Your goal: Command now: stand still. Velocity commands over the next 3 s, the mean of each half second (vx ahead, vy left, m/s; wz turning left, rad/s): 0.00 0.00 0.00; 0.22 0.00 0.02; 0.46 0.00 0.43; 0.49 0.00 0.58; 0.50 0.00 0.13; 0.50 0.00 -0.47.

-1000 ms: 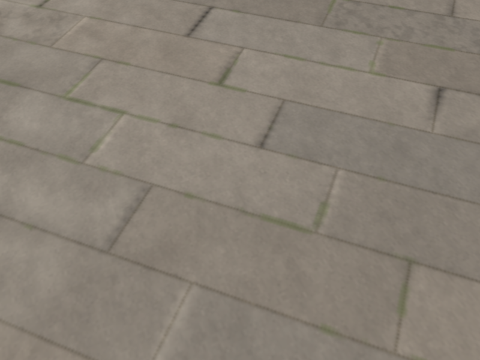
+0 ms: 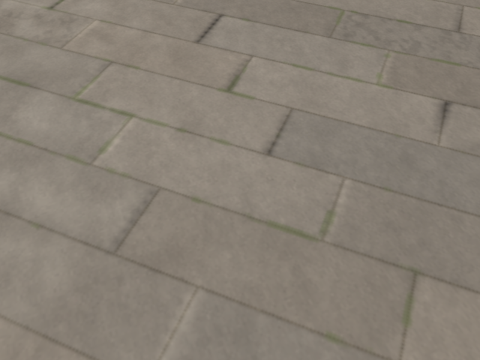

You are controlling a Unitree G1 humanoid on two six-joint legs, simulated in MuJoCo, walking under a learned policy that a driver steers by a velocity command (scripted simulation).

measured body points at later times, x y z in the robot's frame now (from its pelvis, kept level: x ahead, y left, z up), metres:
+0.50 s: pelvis +0.00 +0.00 +0.00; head +0.01 +0.00 +0.45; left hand +0.01 +0.25 -0.16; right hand +0.01 -0.24 -0.15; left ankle -0.01 +0.12 -0.74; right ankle +0.00 -0.13 -0.74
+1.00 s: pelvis +0.09 -0.03 +0.00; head +0.10 -0.04 +0.45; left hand +0.01 +0.21 -0.14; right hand +0.17 -0.28 -0.14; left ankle +0.08 +0.11 -0.65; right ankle +0.02 -0.12 -0.74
